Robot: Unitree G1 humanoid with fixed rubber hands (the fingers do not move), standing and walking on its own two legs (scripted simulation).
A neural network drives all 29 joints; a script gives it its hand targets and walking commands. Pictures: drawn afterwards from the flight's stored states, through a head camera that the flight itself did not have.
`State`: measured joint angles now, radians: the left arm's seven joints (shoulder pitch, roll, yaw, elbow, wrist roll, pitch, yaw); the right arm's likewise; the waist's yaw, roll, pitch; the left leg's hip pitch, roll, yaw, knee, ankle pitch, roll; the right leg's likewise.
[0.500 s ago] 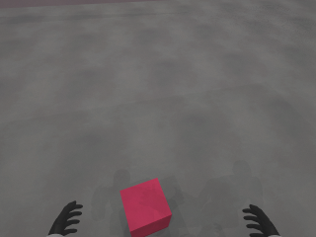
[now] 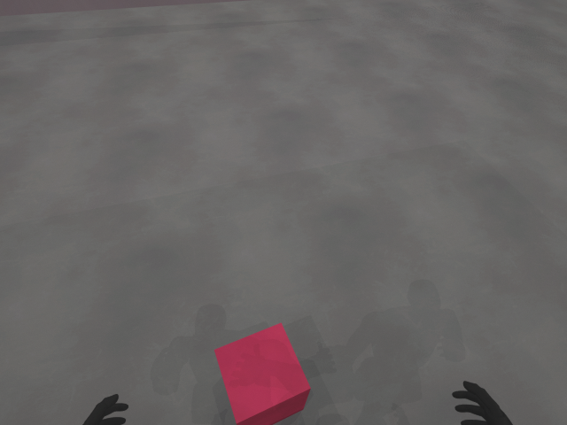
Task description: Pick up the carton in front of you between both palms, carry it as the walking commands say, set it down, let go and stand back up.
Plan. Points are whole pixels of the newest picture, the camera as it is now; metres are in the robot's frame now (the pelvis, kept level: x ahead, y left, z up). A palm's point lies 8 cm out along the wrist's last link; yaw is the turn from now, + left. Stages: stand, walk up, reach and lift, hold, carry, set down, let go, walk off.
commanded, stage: stand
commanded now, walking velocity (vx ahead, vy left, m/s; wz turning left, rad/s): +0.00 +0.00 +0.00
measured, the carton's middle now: (261, 381) +0.36 +0.05 -0.65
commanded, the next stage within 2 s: none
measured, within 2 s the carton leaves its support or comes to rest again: neither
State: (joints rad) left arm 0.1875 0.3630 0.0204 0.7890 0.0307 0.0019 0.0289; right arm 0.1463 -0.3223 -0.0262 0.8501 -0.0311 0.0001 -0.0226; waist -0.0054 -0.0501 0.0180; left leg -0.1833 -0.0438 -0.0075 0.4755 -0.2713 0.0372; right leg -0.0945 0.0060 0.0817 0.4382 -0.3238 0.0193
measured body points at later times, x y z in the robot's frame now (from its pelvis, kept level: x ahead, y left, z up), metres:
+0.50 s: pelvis -0.02 +0.00 +0.01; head -0.02 +0.01 +0.46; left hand +0.09 +0.30 -0.12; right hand +0.09 -0.32 -0.10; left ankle -0.01 +0.10 -0.74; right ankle -0.05 -0.14 -0.74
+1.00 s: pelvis -0.02 -0.01 +0.01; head -0.03 +0.01 +0.46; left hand +0.07 +0.31 -0.12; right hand +0.08 -0.32 -0.10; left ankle -0.01 +0.10 -0.74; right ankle -0.05 -0.14 -0.74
